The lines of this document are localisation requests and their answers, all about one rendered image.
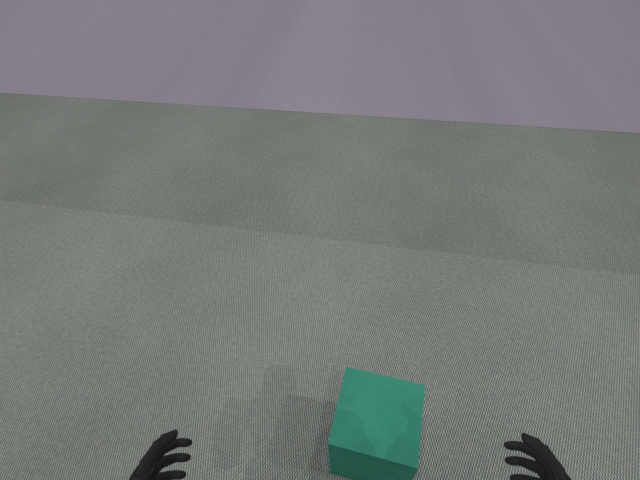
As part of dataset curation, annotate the carton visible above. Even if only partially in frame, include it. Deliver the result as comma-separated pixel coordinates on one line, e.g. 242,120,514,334
328,367,425,480

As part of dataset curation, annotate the right robot hand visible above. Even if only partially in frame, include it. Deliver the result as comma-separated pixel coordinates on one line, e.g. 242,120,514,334
504,433,571,480

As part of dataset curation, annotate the left robot hand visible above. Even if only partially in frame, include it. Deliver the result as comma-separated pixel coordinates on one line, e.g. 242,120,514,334
129,430,192,480

